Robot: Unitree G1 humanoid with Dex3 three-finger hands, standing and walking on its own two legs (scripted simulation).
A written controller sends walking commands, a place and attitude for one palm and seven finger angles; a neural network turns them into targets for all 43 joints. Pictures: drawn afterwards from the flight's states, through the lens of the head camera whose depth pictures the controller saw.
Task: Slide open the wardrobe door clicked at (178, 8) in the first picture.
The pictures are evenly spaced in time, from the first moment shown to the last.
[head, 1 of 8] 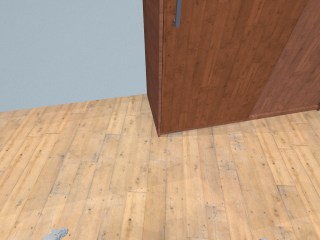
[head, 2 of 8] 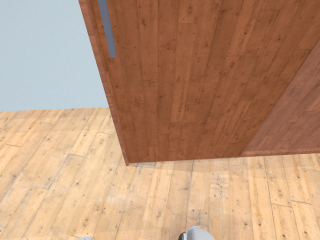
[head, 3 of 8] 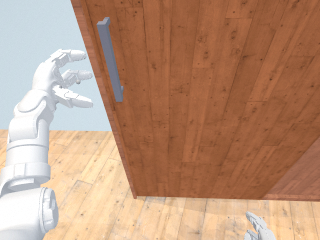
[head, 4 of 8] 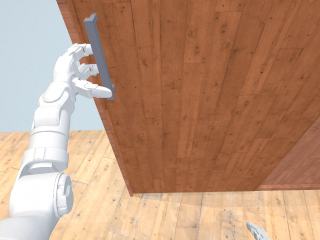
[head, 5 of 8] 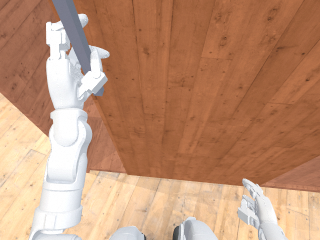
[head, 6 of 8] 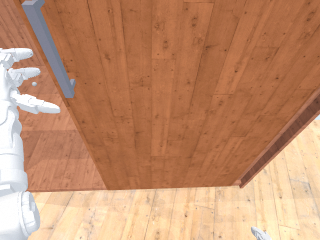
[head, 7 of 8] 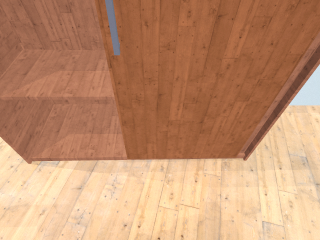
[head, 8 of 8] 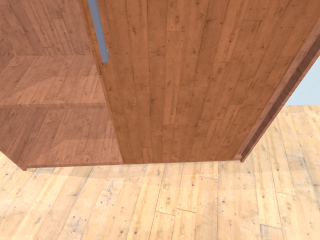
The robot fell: no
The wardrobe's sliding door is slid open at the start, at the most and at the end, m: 0.00 0.67 0.67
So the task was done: yes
